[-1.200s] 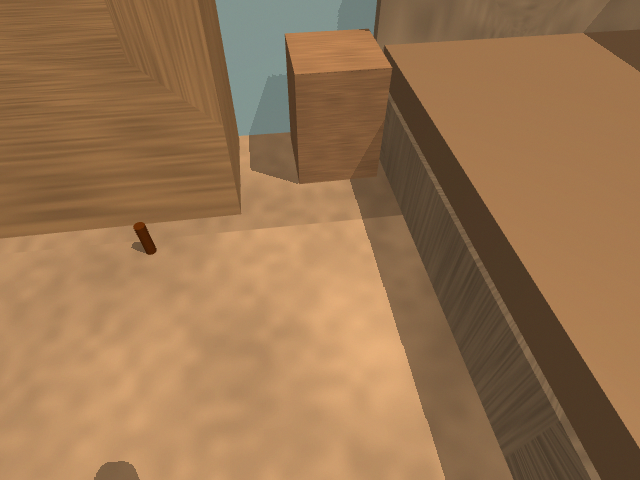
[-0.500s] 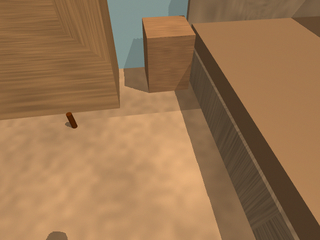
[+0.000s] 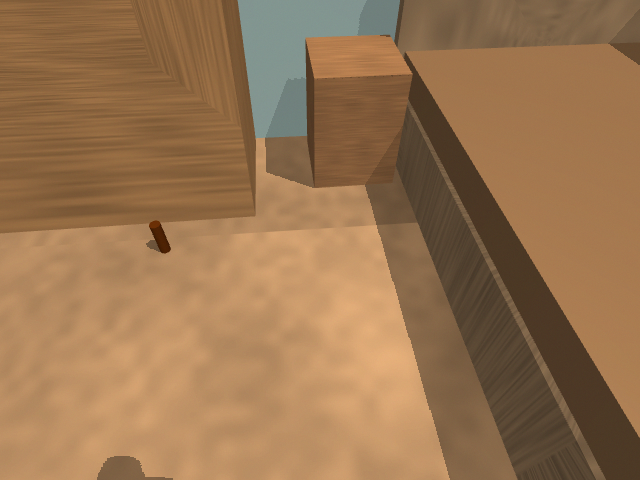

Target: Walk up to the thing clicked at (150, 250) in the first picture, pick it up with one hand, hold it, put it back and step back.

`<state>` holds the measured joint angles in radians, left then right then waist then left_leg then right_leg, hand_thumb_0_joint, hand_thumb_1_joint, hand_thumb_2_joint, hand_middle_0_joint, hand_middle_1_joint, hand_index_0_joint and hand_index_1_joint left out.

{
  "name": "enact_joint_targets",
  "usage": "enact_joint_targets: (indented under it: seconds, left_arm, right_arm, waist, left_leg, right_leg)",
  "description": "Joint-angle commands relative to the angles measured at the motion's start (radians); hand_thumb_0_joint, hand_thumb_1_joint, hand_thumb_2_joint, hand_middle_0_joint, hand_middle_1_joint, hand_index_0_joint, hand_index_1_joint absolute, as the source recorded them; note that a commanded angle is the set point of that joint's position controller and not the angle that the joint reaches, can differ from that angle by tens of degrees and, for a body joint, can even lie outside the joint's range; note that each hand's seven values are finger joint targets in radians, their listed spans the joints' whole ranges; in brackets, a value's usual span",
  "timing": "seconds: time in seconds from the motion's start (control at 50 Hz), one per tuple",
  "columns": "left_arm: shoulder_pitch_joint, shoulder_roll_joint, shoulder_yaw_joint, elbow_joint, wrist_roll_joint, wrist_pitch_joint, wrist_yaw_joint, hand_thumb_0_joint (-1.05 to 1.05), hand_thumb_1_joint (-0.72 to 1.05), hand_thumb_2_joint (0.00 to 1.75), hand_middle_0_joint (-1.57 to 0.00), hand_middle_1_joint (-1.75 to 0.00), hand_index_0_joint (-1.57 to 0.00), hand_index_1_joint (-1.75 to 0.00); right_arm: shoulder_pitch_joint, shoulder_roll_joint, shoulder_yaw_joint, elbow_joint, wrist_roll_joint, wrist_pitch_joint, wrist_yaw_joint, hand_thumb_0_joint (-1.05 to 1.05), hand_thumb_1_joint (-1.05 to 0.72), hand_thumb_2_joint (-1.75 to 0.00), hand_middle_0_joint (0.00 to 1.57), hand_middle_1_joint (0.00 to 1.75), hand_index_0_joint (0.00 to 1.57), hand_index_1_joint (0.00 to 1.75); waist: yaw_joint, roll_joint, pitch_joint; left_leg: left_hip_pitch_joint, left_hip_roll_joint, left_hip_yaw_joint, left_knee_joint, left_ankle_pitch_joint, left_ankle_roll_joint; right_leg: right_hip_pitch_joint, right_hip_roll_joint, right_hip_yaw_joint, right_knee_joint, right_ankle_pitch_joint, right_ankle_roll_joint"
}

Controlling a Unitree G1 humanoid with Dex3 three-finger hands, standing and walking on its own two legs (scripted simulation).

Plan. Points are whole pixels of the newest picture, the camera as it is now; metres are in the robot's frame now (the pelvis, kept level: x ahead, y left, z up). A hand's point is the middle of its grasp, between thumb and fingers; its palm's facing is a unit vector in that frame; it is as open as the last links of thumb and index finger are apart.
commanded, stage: walk up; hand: left
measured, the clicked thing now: (160, 237) +1.13 +0.66 -0.70
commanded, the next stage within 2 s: none
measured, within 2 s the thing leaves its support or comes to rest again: neither
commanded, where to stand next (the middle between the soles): +0.89 +0.35 m, yaw +22 degrees
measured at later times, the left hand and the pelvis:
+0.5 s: hand (43, 475) +0.18 +0.39 -0.15, palm faces +0.13 -0.93 -0.35, open 7.4 cm; pelvis +0.15 +0.10 -0.01, yaw +12 degrees
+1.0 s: hand (57, 424) +0.25 +0.40 -0.14, palm faces +0.35 -0.86 -0.38, open 7.4 cm; pelvis +0.36 +0.14 -0.01, yaw +22 degrees
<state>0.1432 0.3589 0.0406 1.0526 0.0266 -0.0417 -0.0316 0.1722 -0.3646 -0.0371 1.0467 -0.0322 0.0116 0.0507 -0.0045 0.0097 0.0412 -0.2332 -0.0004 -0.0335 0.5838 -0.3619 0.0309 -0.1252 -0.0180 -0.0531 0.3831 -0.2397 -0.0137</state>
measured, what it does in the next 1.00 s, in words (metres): walks ahead, turning left: left foot, then right foot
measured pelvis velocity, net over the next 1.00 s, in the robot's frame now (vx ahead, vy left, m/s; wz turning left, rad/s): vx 0.36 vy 0.14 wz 0.38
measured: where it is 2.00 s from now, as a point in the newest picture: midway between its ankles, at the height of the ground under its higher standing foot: (246, 342)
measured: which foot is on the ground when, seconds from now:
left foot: up 0.00-0.22, down 0.24-0.64, up 0.66-1.00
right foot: down 0.00-0.26, up 0.28-0.60, down 0.62-1.00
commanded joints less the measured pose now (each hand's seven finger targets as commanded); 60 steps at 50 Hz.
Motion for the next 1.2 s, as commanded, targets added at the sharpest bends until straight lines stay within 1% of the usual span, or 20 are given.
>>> enact_joint_targets:
  seconds: [0.0, 0.1, 0.2, 0.22, 0.24, 0.26, 0.32, 0.36, 0.52, 0.58, 0.6, 0.62, 0.64, 0.76, 0.92, 1.0, 1.02, 1.06, 1.1, 1.18]
  left_arm:
    - [0.008, 0.343, 0.117, -0.131, 0.011, -0.046, 0.03, 0.0, 0.9, 0.9, -0.2, -0.3, -0.2, -0.3]
    - [-0.03, 0.353, 0.119, -0.197, 0.017, -0.061, 0.009, 0.0, 0.9, 0.9, -0.2, -0.3, -0.2, -0.3]
    - [-0.022, 0.313, 0.099, -0.213, 0.026, -0.04, -0.004, 0.0, 0.9, 0.9, -0.2, -0.3, -0.2, -0.3]
    - [0.022, 0.258, 0.077, -0.217, 0.02, -0.033, -0.009, 0.0, 0.9, 0.9, -0.2, -0.3, -0.2, -0.3]
    - [0.032, 0.173, 0.052, -0.255, -0.005, -0.033, -0.015, 0.0, 0.9, 0.9, -0.2, -0.3, -0.2, -0.3]
    - [-0.042, 0.272, 0.064, -0.278, -0.009, -0.038, -0.008, 0.0, 0.9, 0.9, -0.2, -0.3, -0.2, -0.3]
    - [0.068, 0.324, 0.066, -0.195, -0.029, -0.034, -0.012, 0.0, 0.9, 0.9, -0.2, -0.3, -0.2, -0.3]
    - [0.119, 0.327, 0.075, -0.167, -0.021, -0.025, -0.023, 0.0, 0.9, 0.9, -0.2, -0.3, -0.2, -0.3]
    - [0.058, 0.279, 0.09, -0.234, -0.006, -0.04, -0.043, 0.0, 0.9, 0.9, -0.2, -0.3, -0.2, -0.3]
    - [0.201, 0.275, 0.107, -0.198, -0.004, -0.056, -0.031, 0.0, 0.9, 0.9, -0.2, -0.3, -0.2, -0.3]
    - [0.29, 0.315, 0.123, -0.183, 0.002, -0.068, -0.017, 0.0, 0.9, 0.9, -0.2, -0.3, -0.2, -0.3]
    - [0.376, 0.398, 0.141, -0.189, 0.01, -0.084, -0.004, 0.0, 0.9, 0.9, -0.2, -0.3, -0.2, -0.3]
    - [0.311, 0.433, 0.131, -0.206, -0.007, -0.083, -0.003, 0.0, 0.9, 0.9, -0.2, -0.3, -0.2, -0.3]
    - [0.179, 0.31, 0.095, -0.25, -0.02, -0.091, 0.0, 0.0, 0.9, 0.9, -0.2, -0.3, -0.2, -0.3]
    - [0.231, 0.329, 0.1, -0.288, -0.015, -0.077, 0.0, 0.0, 0.9, 0.9, -0.2, -0.3, -0.2, -0.3]
    - [0.198, 0.334, 0.09, -0.301, -0.015, -0.061, 0.003, 0.0, 0.9, 0.9, -0.2, -0.3, -0.2, -0.3]
    - [0.242, 0.288, 0.071, -0.298, -0.018, -0.053, 0.007, 0.0, 0.9, 0.9, -0.2, -0.3, -0.2, -0.3]
    - [0.304, 0.235, 0.057, -0.312, -0.034, -0.044, 0.009, 0.0, 0.9, 0.9, -0.2, -0.3, -0.2, -0.3]
    - [0.245, 0.318, 0.061, -0.28, -0.024, -0.033, 0.012, 0.0, 0.9, 0.9, -0.2, -0.3, -0.2, -0.3]
    - [0.323, 0.274, 0.068, -0.214, -0.022, -0.022, -0.012, 0.0, 0.9, 0.9, -0.2, -0.3, -0.2, -0.3]
  right_arm:
    - [-0.119, -0.261, -0.094, -0.186, -0.021, -0.019, 0.036, 0.0, -0.9, -0.9, 0.2, 0.3, 0.2, 0.3]
    - [-0.043, -0.229, -0.112, -0.205, -0.008, -0.022, 0.075, 0.0, -0.9, -0.9, 0.2, 0.3, 0.2, 0.3]
    - [0.205, -0.269, -0.145, -0.13, 0.002, -0.038, 0.054, 0.0, -0.9, -0.9, 0.2, 0.3, 0.2, 0.3]
    - [0.321, -0.324, -0.162, -0.106, 0.001, -0.044, 0.035, 0.0, -0.9, -0.9, 0.2, 0.3, 0.2, 0.3]
    - [0.377, -0.437, -0.174, -0.128, -0.007, -0.056, 0.018, 0.0, -0.9, -0.9, 0.2, 0.3, 0.2, 0.3]
    - [0.302, -0.483, -0.172, -0.169, 0.03, -0.059, 0.022, 0.0, -0.9, -0.9, 0.2, 0.3, 0.2, 0.3]
    - [0.106, -0.382, -0.13, -0.241, 0.024, -0.073, 0.003, 0.0, -0.9, -0.9, 0.2, 0.3, 0.2, 0.3]
    - [0.105, -0.346, -0.112, -0.241, 0.028, -0.083, 0.0, 0.0, -0.9, -0.9, 0.2, 0.3, 0.2, 0.3]
    - [0.127, -0.325, -0.108, -0.29, 0.024, -0.098, 0.003, 0.0, -0.9, -0.9, 0.2, 0.3, 0.2, 0.3]
    - [0.1, -0.283, -0.09, -0.309, 0.024, -0.092, -0.001, 0.0, -0.9, -0.9, 0.2, 0.3, 0.2, 0.3]
    - [0.137, -0.229, -0.068, -0.313, 0.026, -0.091, -0.003, 0.0, -0.9, -0.9, 0.2, 0.3, 0.2, 0.3]
    - [0.155, -0.149, -0.044, -0.335, 0.032, -0.092, -0.004, 0.0, -0.9, -0.9, 0.2, 0.3, 0.2, 0.3]
    - [0.137, -0.24, -0.068, -0.322, 0.023, -0.085, -0.022, 0.0, -0.9, -0.9, 0.2, 0.3, 0.2, 0.3]
    - [0.176, -0.241, -0.077, -0.23, 0.027, -0.076, 0.007, 0.0, -0.9, -0.9, 0.2, 0.3, 0.2, 0.3]
    - [-0.03, -0.2, -0.075, -0.317, 0.02, -0.074, 0.035, 0.0, -0.9, -0.9, 0.2, 0.3, 0.2, 0.3]
    - [0.107, -0.244, -0.099, -0.269, 0.015, -0.081, 0.03, 0.0, -0.9, -0.9, 0.2, 0.3, 0.2, 0.3]
    - [0.219, -0.28, -0.114, -0.238, 0.004, -0.09, 0.018, 0.0, -0.9, -0.9, 0.2, 0.3, 0.2, 0.3]
    - [0.29, -0.424, -0.147, -0.278, 0.016, -0.099, -0.007, 0.0, -0.9, -0.9, 0.2, 0.3, 0.2, 0.3]
    - [0.187, -0.373, -0.134, -0.294, 0.06, -0.098, -0.018, 0.0, -0.9, -0.9, 0.2, 0.3, 0.2, 0.3]
    - [0.112, -0.299, -0.093, -0.299, 0.041, -0.118, -0.019, 0.0, -0.9, -0.9, 0.2, 0.3, 0.2, 0.3]
  waist:
    - [0.054, -0.063, 0.046]
    - [0.021, -0.148, 0.054]
    - [-0.09, 0.035, -0.053]
    - [-0.146, 0.197, -0.086]
    - [-0.157, 0.474, -0.061]
    - [-0.132, 0.282, -0.048]
    - [-0.002, 0.106, 0.024]
    - [0.014, 0.151, 0.025]
    - [0.0, 0.115, 0.024]
    - [0.088, 0.042, -0.039]
    - [0.127, -0.111, -0.083]
    - [0.152, -0.347, -0.112]
    - [0.116, -0.243, -0.069]
    - [0.025, -0.172, 0.045]
    - [0.069, -0.12, 0.013]
    - [-0.028, -0.012, -0.039]
    - [-0.071, 0.092, -0.108]
    - [-0.081, 0.271, -0.192]
    - [-0.042, 0.044, -0.07]
    - [0.017, 0.122, 0.012]
  left_leg:
    - [-0.481, 0.139, -0.073, 0.378, -0.035, -0.017]
    - [-0.249, 0.158, 0.005, 0.156, 0.033, -0.041]
    - [0.217, 0.022, 0.173, 0.044, 0.071, -0.019]
    - [0.343, 0.02, 0.088, -0.037, -0.071, 0.031]
    - [0.378, 0.28, -0.485, -0.301, -0.314, 0.158]
    - [0.21, 0.404, -0.807, -0.472, -0.445, 0.261]
    - [0.071, 0.298, -0.458, -0.36, -0.312, 0.204]
    - [-0.062, 0.231, -0.304, -0.375, -0.233, 0.172]
    - [-0.08, 0.213, -0.19, -0.303, -0.063, 0.182]
    - [-0.191, 0.16, -0.123, -0.066, 0.062, 0.123]
    - [-0.296, 0.081, -0.052, 0.177, 0.08, 0.094]
    - [-0.464, -0.07, -0.007, 0.518, -0.134, 0.033]
    - [-0.522, -0.054, -0.067, 0.62, -0.172, 0.021]
    - [-0.34, 0.054, -0.056, 0.412, 0.073, -0.018]
    - [-0.225, 0.064, 0.063, 0.046, 0.197, -0.016]
    - [0.088, 0.015, 0.111, -0.024, 0.198, 0.032]
    - [0.241, 0.0, 0.071, -0.064, 0.091, 0.074]
    - [0.433, 0.405, -0.695, -0.285, -0.097, 0.247]
    - [0.209, 0.362, -0.495, -0.299, -0.051, 0.212]
    - [-0.015, 0.238, -0.17, -0.321, 0.184, 0.168]
  right_leg:
    - [0.117, -0.434, 0.405, -0.271, -0.444, -0.238]
    - [-0.028, -0.295, 0.063, -0.204, -0.231, -0.169]
    - [-0.277, -0.192, -0.088, 0.217, -0.255, -0.113]
    - [-0.375, -0.131, -0.13, 0.547, -0.138, -0.087]
    - [-0.646, 0.018, -0.126, 0.863, -0.376, -0.025]
    - [-0.603, -0.013, 0.067, 0.865, -0.369, -0.044]
    - [-0.516, -0.126, 0.104, 0.77, -0.173, -0.031]
    - [-0.381, -0.122, 0.062, 0.64, -0.113, -0.013]
    - [-0.233, -0.061, 0.004, 0.283, 0.026, 0.0]
    - [0.065, -0.004, -0.028, 0.185, 0.039, -0.015]
    - [0.221, -0.043, 0.055, 0.097, -0.092, -0.038]
    - [0.3, -0.337, 0.511, -0.091, -0.356, -0.098]
    - [0.206, -0.469, 0.776, -0.213, -0.466, -0.193]
    - [-0.016, -0.265, 0.182, -0.17, 0.048, -0.167]
    - [0.027, -0.259, 0.009, -0.074, 0.201, -0.176]
    - [-0.125, -0.249, -0.048, 0.151, 0.232, -0.142]
    - [-0.186, -0.187, -0.097, 0.417, 0.271, -0.117]
    - [-0.579, 0.025, -0.025, 0.836, -0.288, -0.038]
    - [-0.531, -0.084, 0.129, 0.874, -0.187, -0.047]
    - [-0.382, -0.126, 0.084, 0.683, -0.075, -0.01]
